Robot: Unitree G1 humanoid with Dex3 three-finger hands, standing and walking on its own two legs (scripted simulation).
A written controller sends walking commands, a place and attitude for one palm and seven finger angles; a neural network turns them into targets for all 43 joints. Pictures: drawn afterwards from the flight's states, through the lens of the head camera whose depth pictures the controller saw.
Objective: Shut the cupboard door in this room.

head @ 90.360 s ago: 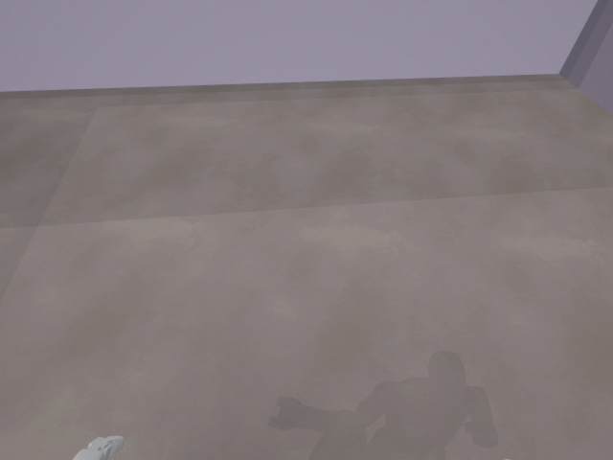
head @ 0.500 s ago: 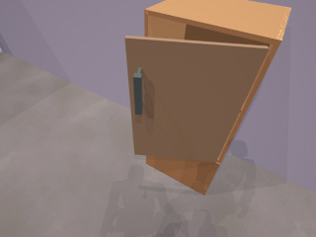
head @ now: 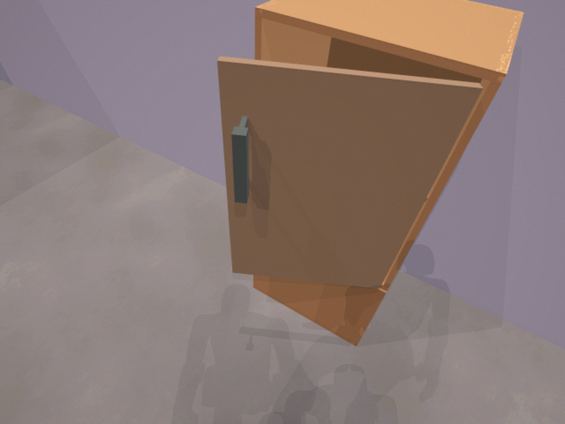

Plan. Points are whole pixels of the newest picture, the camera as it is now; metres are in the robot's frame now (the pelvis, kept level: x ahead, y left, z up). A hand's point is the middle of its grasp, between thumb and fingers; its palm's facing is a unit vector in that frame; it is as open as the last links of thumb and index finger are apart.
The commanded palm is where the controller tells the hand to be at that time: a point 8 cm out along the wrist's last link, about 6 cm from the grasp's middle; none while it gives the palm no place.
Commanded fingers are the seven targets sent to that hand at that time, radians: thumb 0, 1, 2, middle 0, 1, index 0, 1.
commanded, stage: shuffle to correct the standing spot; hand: left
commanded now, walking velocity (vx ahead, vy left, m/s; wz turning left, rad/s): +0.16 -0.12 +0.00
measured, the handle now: (243, 160) +0.54 +0.12 +0.08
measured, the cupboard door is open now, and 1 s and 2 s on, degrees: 26 26 26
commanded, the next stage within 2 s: come to a stop and stand still in 0.36 s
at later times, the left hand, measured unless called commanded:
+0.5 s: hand out of the picture +0.11 +0.15 -0.17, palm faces -0.03 -0.98 -0.18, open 7.2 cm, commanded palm none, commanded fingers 0.00 0.90 0.90 -0.20 -0.30 -0.20 -0.30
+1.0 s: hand out of the picture +0.12 +0.13 -0.19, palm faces +0.07 -0.99 -0.15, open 7.3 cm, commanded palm none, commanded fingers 0.00 0.90 0.90 -0.20 -0.30 -0.20 -0.30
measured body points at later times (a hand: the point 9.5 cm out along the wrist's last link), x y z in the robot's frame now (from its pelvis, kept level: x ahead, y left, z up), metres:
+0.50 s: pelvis +0.07 -0.04 +0.01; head +0.10 -0.02 +0.46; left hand +0.12 +0.20 -0.15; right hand +0.01 -0.25 -0.14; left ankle +0.04 +0.08 -0.73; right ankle +0.12 -0.19 -0.70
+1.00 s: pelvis +0.06 -0.04 -0.01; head +0.07 +0.00 +0.44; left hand +0.11 +0.19 -0.18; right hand +0.12 -0.28 -0.13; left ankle +0.09 +0.02 -0.73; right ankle +0.11 -0.19 -0.71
